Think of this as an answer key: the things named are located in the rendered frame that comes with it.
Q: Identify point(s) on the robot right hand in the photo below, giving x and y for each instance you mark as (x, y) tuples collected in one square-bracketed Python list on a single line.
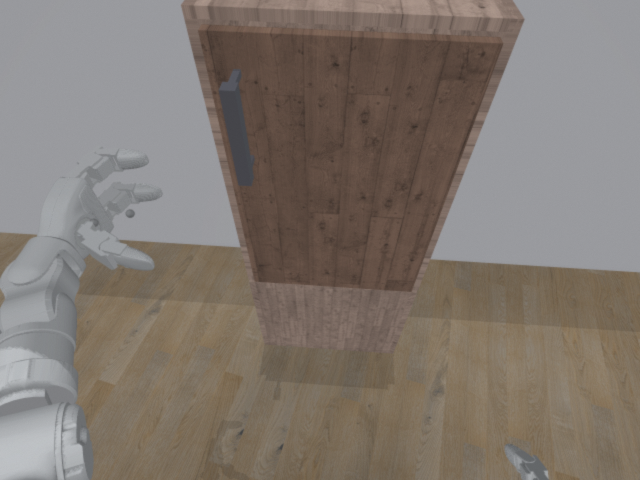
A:
[(531, 468)]

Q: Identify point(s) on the robot left upper arm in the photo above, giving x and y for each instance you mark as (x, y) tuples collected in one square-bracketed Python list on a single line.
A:
[(46, 443)]

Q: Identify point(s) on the handle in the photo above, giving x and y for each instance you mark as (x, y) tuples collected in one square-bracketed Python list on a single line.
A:
[(234, 118)]

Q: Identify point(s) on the robot left hand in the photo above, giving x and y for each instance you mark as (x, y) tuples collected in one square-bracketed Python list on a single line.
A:
[(71, 204)]

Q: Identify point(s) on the robot left forearm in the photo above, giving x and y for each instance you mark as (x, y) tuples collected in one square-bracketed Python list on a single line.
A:
[(38, 323)]

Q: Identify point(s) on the cupboard door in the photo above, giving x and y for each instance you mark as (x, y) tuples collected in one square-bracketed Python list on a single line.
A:
[(356, 137)]

